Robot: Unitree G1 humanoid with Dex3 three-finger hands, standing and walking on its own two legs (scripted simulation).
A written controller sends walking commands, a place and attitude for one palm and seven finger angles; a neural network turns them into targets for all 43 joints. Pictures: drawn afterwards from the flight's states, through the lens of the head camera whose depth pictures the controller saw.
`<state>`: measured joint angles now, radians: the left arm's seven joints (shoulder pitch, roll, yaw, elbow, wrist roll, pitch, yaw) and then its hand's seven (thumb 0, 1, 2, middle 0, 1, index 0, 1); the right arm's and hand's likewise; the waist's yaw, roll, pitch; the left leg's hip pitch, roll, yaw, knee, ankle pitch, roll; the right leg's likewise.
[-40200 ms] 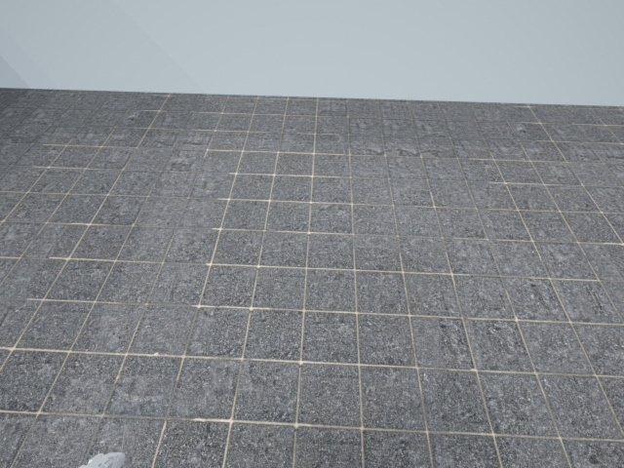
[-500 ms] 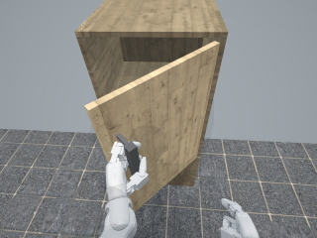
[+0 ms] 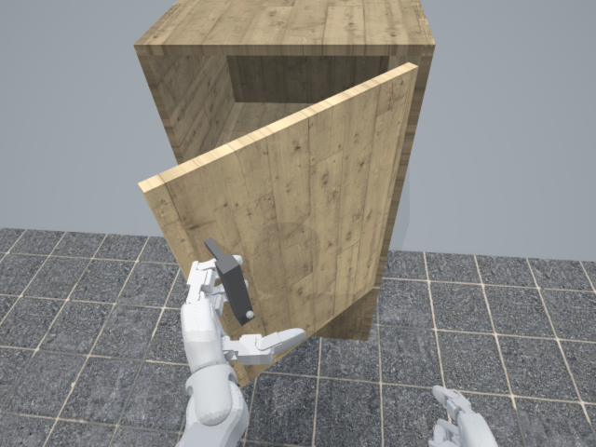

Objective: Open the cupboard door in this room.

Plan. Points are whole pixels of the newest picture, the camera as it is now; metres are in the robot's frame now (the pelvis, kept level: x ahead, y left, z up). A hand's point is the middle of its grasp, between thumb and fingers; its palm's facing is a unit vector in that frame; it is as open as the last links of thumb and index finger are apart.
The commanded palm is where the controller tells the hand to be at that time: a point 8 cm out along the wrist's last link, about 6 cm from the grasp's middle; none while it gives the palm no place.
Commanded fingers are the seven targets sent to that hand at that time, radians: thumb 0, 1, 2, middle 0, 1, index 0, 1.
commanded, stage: open thumb and fingers to let go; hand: left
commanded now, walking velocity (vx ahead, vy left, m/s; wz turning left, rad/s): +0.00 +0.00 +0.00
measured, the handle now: (228, 282) +0.32 +0.11 +0.07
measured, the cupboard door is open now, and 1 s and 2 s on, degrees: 43 46 46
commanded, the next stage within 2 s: slide the hand sideways off the handle in 0.30 s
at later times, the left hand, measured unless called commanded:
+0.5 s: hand (246, 323) +0.26 +0.08 +0.06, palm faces +0.09 -1.00 -0.04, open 15.7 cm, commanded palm +0.23 +0.11 +0.07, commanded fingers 0.00 -0.50 0.30 -0.15 -0.30 -0.15 -0.30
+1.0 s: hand (223, 364) +0.21 +0.10 +0.07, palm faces -0.13 -0.99 +0.01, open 16.3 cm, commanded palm +0.19 +0.16 +0.07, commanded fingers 0.00 -0.50 0.30 -0.15 -0.30 -0.15 -0.30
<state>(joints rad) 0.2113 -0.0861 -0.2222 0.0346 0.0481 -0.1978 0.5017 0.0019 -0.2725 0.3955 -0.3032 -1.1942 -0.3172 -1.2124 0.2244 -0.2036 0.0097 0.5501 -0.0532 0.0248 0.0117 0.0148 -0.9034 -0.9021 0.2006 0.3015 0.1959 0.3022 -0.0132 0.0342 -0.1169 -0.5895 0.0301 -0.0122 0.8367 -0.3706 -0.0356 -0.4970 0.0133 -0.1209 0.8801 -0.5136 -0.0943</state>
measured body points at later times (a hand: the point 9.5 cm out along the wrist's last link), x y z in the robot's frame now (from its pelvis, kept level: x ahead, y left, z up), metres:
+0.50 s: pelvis -0.01 +0.02 +0.00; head +0.01 +0.01 +0.45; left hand +0.25 +0.13 +0.07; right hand +0.17 -0.19 -0.10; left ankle +0.03 +0.16 -0.70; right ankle -0.03 -0.05 -0.70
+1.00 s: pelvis -0.01 +0.04 -0.01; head +0.00 +0.03 +0.44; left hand +0.21 +0.15 +0.07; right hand +0.15 -0.18 -0.09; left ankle +0.03 +0.16 -0.70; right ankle -0.03 -0.05 -0.70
